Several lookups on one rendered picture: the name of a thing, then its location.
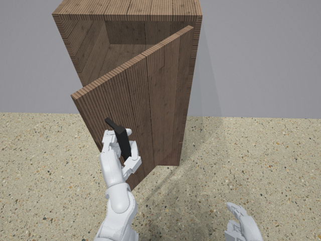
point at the robot left hand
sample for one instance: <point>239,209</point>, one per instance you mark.
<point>110,163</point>

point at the cupboard door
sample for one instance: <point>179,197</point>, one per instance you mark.
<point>145,94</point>

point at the left robot forearm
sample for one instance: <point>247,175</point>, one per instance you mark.
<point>121,210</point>

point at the handle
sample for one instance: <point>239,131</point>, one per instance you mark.
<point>122,138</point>

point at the robot right hand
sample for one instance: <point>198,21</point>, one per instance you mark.
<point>247,230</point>

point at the robot left thigh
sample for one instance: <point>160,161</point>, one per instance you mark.
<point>133,236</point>

